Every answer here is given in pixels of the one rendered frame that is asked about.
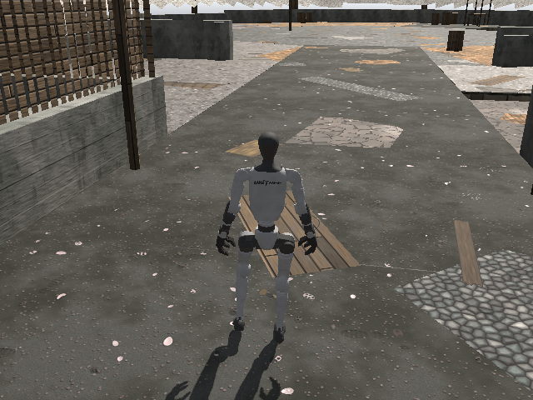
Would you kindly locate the right robot forearm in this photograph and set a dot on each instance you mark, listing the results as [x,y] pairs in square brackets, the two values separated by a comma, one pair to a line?
[307,223]

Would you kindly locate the left robot shin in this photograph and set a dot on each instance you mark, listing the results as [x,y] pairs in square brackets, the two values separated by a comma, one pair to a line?
[241,292]

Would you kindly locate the left robot upper arm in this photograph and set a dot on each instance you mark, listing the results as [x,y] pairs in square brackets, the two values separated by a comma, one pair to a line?
[237,188]

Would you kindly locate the right robot upper arm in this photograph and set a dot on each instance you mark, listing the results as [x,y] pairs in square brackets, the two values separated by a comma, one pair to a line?
[293,176]

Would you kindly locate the humanoid robot head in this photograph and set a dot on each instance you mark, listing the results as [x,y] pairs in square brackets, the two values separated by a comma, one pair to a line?
[268,144]

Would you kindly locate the robot right hand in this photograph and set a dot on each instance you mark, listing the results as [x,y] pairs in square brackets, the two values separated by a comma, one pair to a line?
[310,241]

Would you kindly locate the left robot forearm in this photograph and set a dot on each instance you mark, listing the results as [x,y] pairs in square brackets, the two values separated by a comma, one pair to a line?
[226,224]

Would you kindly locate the robot left hand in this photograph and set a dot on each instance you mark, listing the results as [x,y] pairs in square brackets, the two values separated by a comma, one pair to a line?
[221,242]

